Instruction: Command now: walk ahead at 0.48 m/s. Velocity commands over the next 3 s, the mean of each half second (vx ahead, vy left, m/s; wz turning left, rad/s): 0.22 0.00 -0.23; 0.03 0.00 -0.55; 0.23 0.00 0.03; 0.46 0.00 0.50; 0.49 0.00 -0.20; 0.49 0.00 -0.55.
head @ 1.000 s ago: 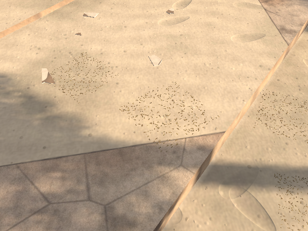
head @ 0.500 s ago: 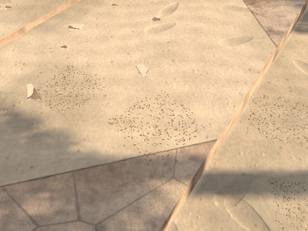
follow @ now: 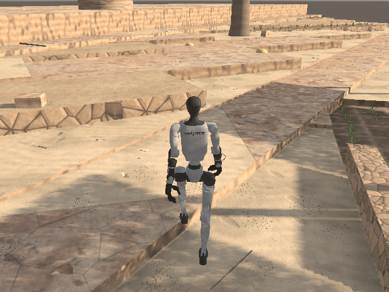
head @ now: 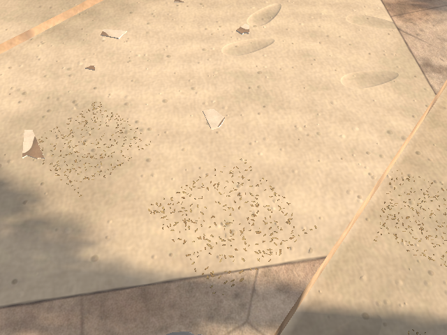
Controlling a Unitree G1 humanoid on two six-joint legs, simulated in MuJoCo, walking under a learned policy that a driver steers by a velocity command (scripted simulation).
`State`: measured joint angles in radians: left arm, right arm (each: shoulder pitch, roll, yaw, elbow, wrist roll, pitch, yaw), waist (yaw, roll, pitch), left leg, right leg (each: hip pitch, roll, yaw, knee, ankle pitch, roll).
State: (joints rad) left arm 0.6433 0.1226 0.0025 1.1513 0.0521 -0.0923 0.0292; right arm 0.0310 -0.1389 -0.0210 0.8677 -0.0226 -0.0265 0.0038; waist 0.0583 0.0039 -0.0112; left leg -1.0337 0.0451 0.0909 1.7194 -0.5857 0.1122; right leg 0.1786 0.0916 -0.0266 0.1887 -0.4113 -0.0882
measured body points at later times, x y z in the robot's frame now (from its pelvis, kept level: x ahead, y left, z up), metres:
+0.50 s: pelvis +0.26 +0.05 +0.14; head +0.31 +0.06 +0.58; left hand +0.47 +0.27 +0.02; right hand +0.23 -0.21 +0.01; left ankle +0.29 +0.10 -0.59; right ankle +0.35 -0.10 -0.49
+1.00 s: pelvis +0.40 -0.08 +0.06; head +0.42 -0.09 +0.51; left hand +0.69 +0.09 -0.02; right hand +0.36 -0.36 -0.06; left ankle +0.30 +0.10 -0.57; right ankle +0.44 -0.20 -0.69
